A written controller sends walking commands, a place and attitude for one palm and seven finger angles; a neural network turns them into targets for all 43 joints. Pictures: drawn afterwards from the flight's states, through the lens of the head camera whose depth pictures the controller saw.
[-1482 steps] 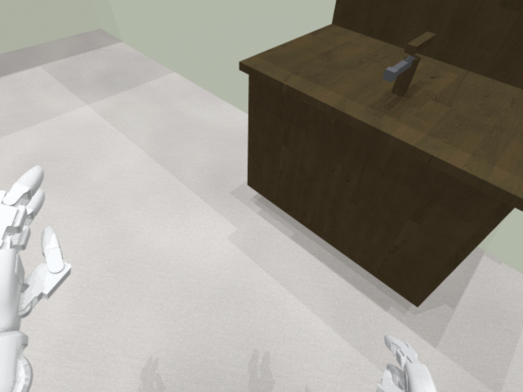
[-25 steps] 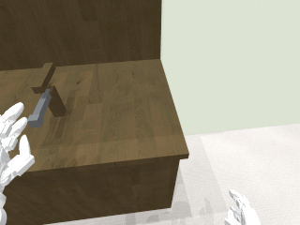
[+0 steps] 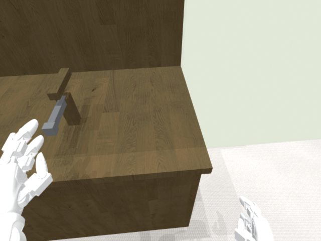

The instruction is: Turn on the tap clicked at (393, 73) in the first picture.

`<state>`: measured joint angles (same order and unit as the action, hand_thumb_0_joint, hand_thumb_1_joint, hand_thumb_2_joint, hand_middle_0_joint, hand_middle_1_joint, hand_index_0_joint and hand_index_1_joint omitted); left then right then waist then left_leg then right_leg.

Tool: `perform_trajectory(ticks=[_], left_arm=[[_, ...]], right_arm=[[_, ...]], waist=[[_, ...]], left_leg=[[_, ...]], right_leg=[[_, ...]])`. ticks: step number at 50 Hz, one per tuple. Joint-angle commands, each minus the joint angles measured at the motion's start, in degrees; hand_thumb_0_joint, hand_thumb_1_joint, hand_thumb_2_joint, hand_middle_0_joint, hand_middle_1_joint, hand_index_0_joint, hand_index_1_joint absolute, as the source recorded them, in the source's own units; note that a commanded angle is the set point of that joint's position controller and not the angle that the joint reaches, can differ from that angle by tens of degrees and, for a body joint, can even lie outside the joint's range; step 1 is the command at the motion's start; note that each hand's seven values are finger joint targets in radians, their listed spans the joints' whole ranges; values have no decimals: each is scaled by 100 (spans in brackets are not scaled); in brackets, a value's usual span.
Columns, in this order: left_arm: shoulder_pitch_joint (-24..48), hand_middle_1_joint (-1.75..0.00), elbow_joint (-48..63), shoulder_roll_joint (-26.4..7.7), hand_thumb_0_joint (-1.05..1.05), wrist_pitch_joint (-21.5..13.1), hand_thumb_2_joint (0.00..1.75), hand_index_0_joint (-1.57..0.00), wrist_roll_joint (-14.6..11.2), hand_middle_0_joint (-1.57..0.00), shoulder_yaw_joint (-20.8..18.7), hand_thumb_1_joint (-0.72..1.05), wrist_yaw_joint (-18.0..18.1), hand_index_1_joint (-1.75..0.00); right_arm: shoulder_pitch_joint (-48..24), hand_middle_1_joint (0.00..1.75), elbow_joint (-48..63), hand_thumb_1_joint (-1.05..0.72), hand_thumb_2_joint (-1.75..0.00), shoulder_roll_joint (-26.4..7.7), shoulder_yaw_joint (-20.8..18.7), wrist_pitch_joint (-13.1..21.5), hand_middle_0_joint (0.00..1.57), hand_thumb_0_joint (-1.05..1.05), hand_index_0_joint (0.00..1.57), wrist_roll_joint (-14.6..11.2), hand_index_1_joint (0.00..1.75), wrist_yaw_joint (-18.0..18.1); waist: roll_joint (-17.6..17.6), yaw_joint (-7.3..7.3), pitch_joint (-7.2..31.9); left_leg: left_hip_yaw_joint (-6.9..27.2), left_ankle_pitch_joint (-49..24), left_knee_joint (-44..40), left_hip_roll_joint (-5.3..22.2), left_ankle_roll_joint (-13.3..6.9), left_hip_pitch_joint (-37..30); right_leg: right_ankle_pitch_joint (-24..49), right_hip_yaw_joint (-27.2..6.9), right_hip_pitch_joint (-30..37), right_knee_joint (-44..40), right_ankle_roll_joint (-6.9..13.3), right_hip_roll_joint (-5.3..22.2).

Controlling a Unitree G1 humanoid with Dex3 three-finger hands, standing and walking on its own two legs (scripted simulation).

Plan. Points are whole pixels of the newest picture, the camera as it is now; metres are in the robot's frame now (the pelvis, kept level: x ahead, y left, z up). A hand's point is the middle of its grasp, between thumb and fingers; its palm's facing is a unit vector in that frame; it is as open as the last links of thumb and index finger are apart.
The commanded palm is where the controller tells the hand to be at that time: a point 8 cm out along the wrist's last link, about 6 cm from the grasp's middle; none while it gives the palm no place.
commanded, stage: turn the palm inward beside the body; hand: left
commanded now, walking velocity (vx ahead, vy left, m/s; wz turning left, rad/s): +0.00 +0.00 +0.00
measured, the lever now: (50, 129) +0.34 +0.35 +0.10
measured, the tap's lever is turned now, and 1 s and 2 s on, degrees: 0 0 0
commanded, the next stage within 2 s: reach beside the lever's end, fingers flat in 0.96 s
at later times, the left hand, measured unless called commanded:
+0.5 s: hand (54, 184) +0.17 +0.23 +0.15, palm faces +0.41 -0.90 -0.15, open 7.4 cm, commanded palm +0.12 +0.27 +0.16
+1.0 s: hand (62, 178) +0.18 +0.22 +0.15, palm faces +0.41 -0.90 -0.15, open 7.4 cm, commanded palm +0.13 +0.26 +0.16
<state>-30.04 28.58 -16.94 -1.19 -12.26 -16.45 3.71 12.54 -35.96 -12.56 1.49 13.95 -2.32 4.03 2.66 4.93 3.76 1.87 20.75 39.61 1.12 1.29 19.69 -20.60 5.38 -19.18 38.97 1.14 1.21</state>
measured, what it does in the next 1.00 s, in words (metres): stands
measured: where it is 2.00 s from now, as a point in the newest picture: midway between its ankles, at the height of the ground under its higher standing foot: outside the picture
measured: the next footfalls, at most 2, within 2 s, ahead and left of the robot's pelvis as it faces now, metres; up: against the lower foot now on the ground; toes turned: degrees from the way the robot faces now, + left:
none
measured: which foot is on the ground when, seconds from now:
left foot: down 0.00-1.00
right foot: down 0.00-1.00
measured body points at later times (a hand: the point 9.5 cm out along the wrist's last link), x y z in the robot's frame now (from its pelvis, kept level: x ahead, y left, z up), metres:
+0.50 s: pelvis -0.01 +0.00 +0.00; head -0.02 -0.02 +0.45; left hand +0.14 +0.27 +0.16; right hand +0.19 -0.22 -0.07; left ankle +0.00 +0.13 -0.72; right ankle +0.00 -0.10 -0.72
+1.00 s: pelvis +0.01 -0.01 +0.00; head -0.01 -0.03 +0.45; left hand +0.16 +0.26 +0.16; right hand +0.21 -0.23 -0.07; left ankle +0.00 +0.13 -0.72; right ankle +0.00 -0.10 -0.72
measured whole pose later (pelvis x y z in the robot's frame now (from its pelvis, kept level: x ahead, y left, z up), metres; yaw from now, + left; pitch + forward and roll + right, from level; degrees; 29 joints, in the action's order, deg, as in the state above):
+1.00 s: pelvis +0.01 -0.01 +0.00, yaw +1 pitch +0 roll +0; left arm -31.3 31.2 -13.6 5.9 -14.3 -13.4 6.4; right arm 12.7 -36.2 -13.6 1.5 14.0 -2.4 4.8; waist 3.5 4.7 3.4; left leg 2.8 20.4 37.7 1.7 2.1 17.5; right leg -20.6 6.3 -16.8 37.2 1.9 0.6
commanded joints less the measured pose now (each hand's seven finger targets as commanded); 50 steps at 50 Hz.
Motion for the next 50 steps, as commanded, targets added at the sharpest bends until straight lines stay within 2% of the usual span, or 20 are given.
perform_trajectory(ticks=[1, 8, 9, 13, 14, 18, 19, 22, 23, 24, 25, 28, 29, 31, 33, 37, 38, 44, 48, 50], left_arm=[[363, -30, 1276, -796, 0, -194, 90, -20, -27, -20, -499, 90, 106, -30], [323, -30, 1400, -774, 0, -117, 90, -20, 4, -20, -457, 90, 225, -30], [393, -30, 1457, -615, 0, -117, 90, -20, 0, -20, -278, 90, 231, -30], [266, -30, 1436, -724, 0, -37, 90, -20, -5, -20, -376, 90, 302, -30], [318, -30, 1496, -507, 0, -27, 90, -20, -8, -20, -151, 90, 296, -30], [155, -30, 1527, -639, 0, 37, 90, -20, -35, -20, -316, 90, 361, -30], [224, -30, 1533, -453, 0, 53, 90, -20, -62, -20, -134, 90, 354, -30], [249, -30, 1462, -511, 0, 142, 90, -20, -156, -20, -235, 90, 367, -30], [268, -30, 1484, -615, 0, 172, 90, -20, -132, -20, -333, 90, 383, -30], [367, -30, 1554, -443, 0, 197, 90, -20, -137, -20, -148, 90, 371, -30], [330, -30, 1506, -520, 0, 229, 90, -20, -144, -20, -228, 90, 384, -30], [339, -30, 1627, -617, 0, 305, 90, -20, -151, -20, -317, 90, 394, -30], [345, -30, 1655, -438, 0, 304, 90, -20, -149, -20, -147, 90, 376, -30], [258, -30, 1595, -482, 0, 315, 90, -20, -147, -20, -196, 90, 371, -30], [241, -30, 1543, -588, 0, 349, 90, -20, -129, -20, -312, 90, 373, -30], [281, -30, 1483, -440, 0, 353, 90, -20, -191, -20, -210, 90, 323, -30], [269, -30, 1486, -557, 0, 364, 90, -20, -161, -20, -330, 90, 332, -30], [268, -30, 1566, -391, 0, 294, 90, -20, -151, -20, -172, 90, 322, -30], [181, -30, 1516, -573, 0, 267, 90, -20, -159, -20, -374, 90, 319, -30], [201, -30, 1474, -416, 0, 233, 90, -20, -167, -20, -229, 90, 293, -30]], right_arm=[[-696, 30, 934, -90, -90, -728, -250, 309, 20, 0, 20, -24, 30, 95], [-799, 30, 910, -90, -90, -699, -191, 301, 20, 0, 20, -19, 30, 96], [-788, 30, 949, -90, -90, -681, -194, 306, 20, 0, 20, -23, 30, 92], [-825, 30, 931, -90, -90, -701, -185, 320, 20, 0, 20, -19, 30, 121], [-820, 30, 971, -90, -90, -687, -175, 317, 20, 0, 20, -31, 30, 114], [-810, 30, 943, -90, -90, -702, -180, 332, 20, 0, 20, -24, 30, 116], [-814, 30, 973, -90, -90, -684, -168, 329, 20, 0, 20, -30, 30, 119], [-821, 30, 967, -90, -90, -708, -193, 338, 20, 0, 20, -32, 30, 138], [-847, 30, 928, -90, -90, -703, -174, 330, 20, 0, 20, -51, 30, 147], [-868, 30, 960, -90, -90, -674, -164, 334, 20, 0, 20, -60, 30, 146], [-821, 30, 949, -90, -90, -692, -169, 340, 20, 0, 20, -51, 30, 152], [-848, 30, 917, -90, -90, -701, -167, 367, 20, 0, 20, -54, 30, 162], [-839, 30, 938, -90, -90, -675, -158, 370, 20, 0, 20, -49, 30, 150], [-792, 30, 933, -90, -90, -709, -179, 380, 20, 0, 20, -30, 30, 146], [-794, 30, 898, -90, -90, -701, -168, 368, 20, 0, 20, -42, 30, 149], [-750, 30, 931, -90, -90, -720, -191, 362, 20, 0, 20, -39, 30, 142], [-786, 30, 894, -90, -90, -705, -175, 348, 20, 0, 20, -38, 30, 150], [-742, 30, 926, -90, -90, -686, -183, 363, 20, 0, 20, -23, 30, 135], [-739, 30, 881, -90, -90, -710, -207, 359, 20, 0, 20, -17, 30, 125], [-687, 30, 894, -90, -90, -702, -210, 363, 20, 0, 20, -24, 30, 117]], waist=[[-130, -45, 305], [130, -14, 156], [78, -67, 191], [24, -26, 120], [-58, -74, 87], [94, -4, 143], [-62, -65, 105], [-199, -52, 138], [-14, -32, 58], [69, -69, 96], [-83, -52, 121], [63, -20, 149], [102, -51, 154], [-108, -46, 214], [3, -16, 116], [-278, -51, 185], [-51, -21, 144], [-194, -53, 262], [-94, -1, 301], [-201, -51, 280]], left_leg=[[-50, -1136, -658, -150, -238, -184], [-8, -961, -711, -162, -221, -155], [-19, -916, -707, -163, -224, -180], [15, -684, -749, -174, -231, -110], [18, -682, -763, -166, -224, -108], [20, -733, -739, -174, -216, -112], [17, -711, -744, -174, -227, -114], [-7, -677, -698, -179, -250, -95], [-1, -613, -715, -189, -244, -94], [-13, -578, -723, -192, -242, -135], [10, -597, -727, -187, -245, -114], [12, -768, -723, -190, -242, -191], [8, -836, -734, -184, -237, -235], [3, -960, -710, -185, -247, -239], [-11, -1002, -709, -180, -242, -249], [-30, -1102, -679, -187, -254, -246], [-30, -1090, -693, -193, -252, -289], [-48, -1306, -657, -206, -261, -343], [-66, -1445, -624, -205, -260, -369], [-66, -1471, -624, -194, -253, -374]], right_leg=[[791, -73, 20, -762, -48, -92], [596, -74, -20, -813, -24, -93], [541, -75, -40, -814, -29, -81], [334, -84, -36, -874, -31, -94], [326, -55, -63, -844, -32, -82], [386, -71, -5, -855, -21, -91], [375, -58, -36, -856, -33, -79], [326, -121, -1, -946, -54, -73], [265, -126, -18, -976, -41, -82], [224, -141, -28, -975, -42, -60], [233, -123, 11, -968, -44, -75], [413, -119, 89, -976, -29, -77], [488, -111, 87, -945, -27, -60], [634, -99, 133, -929, -37, -78], [700, -103, 129, -956, -33, -85], [866, -114, 168, -935, -61, -77], [852, -126, 165, -963, -47, -83], [1147, -128, 253, -908, -61, -51], [1364, -142, 326, -910, -54, -65], [1409, -132, 308, -887, -63, -58]])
